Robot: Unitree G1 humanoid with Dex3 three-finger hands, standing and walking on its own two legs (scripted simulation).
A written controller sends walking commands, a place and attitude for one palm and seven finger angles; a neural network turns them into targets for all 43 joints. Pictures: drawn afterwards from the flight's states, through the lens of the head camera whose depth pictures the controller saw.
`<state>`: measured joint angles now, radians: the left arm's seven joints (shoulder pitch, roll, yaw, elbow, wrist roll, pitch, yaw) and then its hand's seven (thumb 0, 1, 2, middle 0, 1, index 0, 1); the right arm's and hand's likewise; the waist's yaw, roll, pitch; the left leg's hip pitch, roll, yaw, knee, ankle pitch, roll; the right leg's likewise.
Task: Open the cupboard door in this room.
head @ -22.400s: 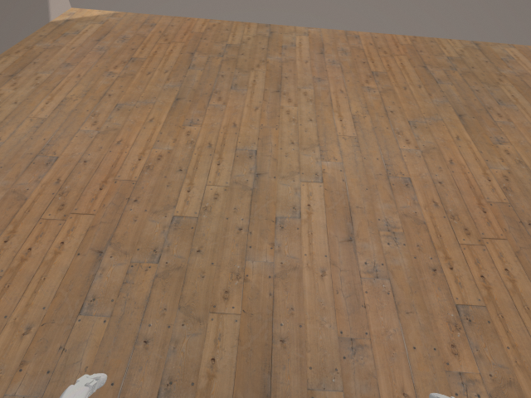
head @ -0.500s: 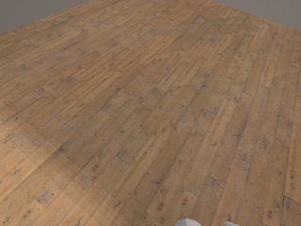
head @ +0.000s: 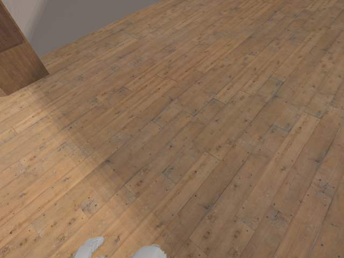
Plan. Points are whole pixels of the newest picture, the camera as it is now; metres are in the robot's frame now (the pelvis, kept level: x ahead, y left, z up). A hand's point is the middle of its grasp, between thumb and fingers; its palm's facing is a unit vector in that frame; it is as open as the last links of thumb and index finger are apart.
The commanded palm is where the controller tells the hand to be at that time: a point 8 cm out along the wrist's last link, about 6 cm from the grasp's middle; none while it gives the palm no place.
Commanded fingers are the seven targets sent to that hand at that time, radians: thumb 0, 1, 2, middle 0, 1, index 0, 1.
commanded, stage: turn or walk to find it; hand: left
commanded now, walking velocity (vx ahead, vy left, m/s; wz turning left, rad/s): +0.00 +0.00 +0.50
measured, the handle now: out of the picture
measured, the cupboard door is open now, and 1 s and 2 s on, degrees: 0 0 0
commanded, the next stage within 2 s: none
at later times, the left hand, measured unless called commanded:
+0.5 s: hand out of the picture -0.05 +0.26 -0.18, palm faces +0.31 -0.92 -0.24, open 7.4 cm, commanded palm none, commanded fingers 0.00 0.90 0.90 -0.20 -0.30 -0.20 -0.30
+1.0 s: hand (84, 237) +0.20 +0.26 -0.14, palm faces +0.43 -0.87 -0.24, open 7.4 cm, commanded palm none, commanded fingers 0.00 0.90 0.90 -0.20 -0.30 -0.20 -0.30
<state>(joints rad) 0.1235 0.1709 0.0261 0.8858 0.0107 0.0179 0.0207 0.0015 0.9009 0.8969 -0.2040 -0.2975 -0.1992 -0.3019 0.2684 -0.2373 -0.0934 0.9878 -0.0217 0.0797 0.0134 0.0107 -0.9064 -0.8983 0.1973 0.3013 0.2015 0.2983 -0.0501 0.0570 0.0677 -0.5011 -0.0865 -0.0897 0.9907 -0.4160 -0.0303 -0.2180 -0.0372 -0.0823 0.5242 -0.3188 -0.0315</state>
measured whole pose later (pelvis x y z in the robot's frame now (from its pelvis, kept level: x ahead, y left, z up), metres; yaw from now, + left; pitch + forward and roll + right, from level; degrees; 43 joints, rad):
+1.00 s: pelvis +0.17 +0.04 -0.01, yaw +29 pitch -1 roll +2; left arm 0.12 0.17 0.02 0.90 0.02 -0.07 -0.02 0.00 0.90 0.90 -0.20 -0.30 -0.20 -0.30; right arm 0.36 -0.22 -0.07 1.07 -0.02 0.01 0.02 0.01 -0.91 -0.90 0.20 0.30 0.20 0.30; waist -0.04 0.05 0.07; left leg -0.39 -0.01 -0.04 1.16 -0.39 0.02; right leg -0.31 -0.09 -0.17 0.60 -0.28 -0.03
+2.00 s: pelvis +0.51 +0.29 -0.01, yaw +38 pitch +1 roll +1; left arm 0.04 0.19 0.04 0.95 0.02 -0.02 -0.03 0.00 0.91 0.90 -0.20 -0.30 -0.19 -0.30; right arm 0.48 -0.13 -0.04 1.15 -0.02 -0.06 -0.01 0.01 -0.91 -0.90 0.20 0.30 0.20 0.30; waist -0.08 0.01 0.08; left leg 0.07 -0.01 0.12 0.35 -0.42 0.01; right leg -0.48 -0.08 -0.12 0.61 -0.18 0.00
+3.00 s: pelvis +0.83 +0.54 -0.01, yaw +39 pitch -1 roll +2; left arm 0.09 0.20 0.05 0.99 0.02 -0.02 -0.02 0.00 0.91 0.90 -0.20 -0.30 -0.19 -0.30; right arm 0.40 -0.15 -0.05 1.13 -0.02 -0.04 -0.01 0.00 -0.92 -0.90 0.20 0.30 0.20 0.30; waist -0.05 -0.01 0.08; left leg -0.02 0.04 0.18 0.40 -0.35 -0.03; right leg -0.47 -0.11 -0.11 0.63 -0.14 0.03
